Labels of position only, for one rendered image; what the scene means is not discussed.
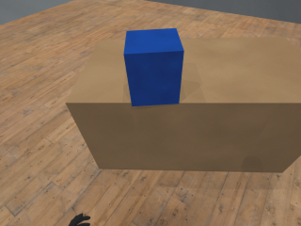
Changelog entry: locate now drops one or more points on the robot left hand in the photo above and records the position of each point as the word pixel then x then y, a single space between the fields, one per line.
pixel 79 218

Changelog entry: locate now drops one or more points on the pedestal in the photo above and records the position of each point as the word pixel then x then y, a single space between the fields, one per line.
pixel 239 109

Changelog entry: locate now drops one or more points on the carton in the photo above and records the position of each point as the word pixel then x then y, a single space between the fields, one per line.
pixel 153 61

